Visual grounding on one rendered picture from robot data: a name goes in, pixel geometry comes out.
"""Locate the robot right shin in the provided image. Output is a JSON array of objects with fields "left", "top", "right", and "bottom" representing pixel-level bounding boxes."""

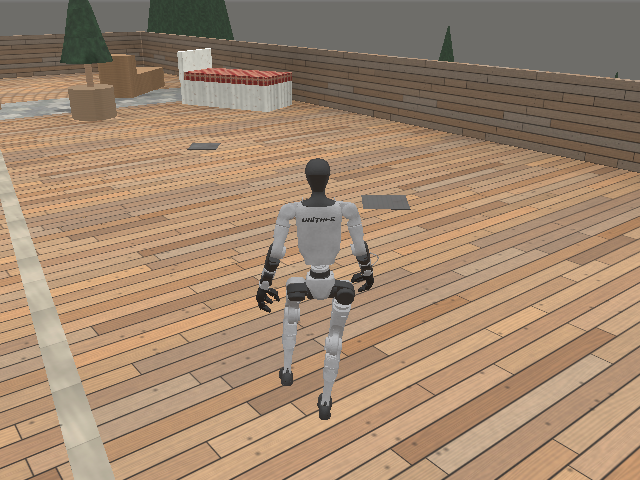
[{"left": 321, "top": 338, "right": 342, "bottom": 406}]

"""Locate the robot right foot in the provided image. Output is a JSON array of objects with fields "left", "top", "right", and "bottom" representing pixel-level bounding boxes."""
[{"left": 317, "top": 393, "right": 332, "bottom": 420}]

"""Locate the robot left hand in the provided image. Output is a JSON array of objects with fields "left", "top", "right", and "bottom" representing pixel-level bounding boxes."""
[{"left": 256, "top": 287, "right": 280, "bottom": 313}]

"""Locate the robot right forearm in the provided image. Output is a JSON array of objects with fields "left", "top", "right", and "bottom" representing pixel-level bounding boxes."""
[{"left": 356, "top": 241, "right": 373, "bottom": 276}]

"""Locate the robot right hand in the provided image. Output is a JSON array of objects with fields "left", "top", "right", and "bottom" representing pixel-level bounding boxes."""
[{"left": 351, "top": 272, "right": 374, "bottom": 292}]

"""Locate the robot left forearm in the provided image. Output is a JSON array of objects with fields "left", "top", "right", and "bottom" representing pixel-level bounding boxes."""
[{"left": 259, "top": 243, "right": 280, "bottom": 290}]

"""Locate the robot right upper arm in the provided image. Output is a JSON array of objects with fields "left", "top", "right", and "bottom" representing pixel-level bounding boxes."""
[{"left": 339, "top": 201, "right": 367, "bottom": 256}]

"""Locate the robot left upper arm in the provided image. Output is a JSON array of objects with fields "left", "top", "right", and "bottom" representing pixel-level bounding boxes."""
[{"left": 270, "top": 202, "right": 298, "bottom": 259}]

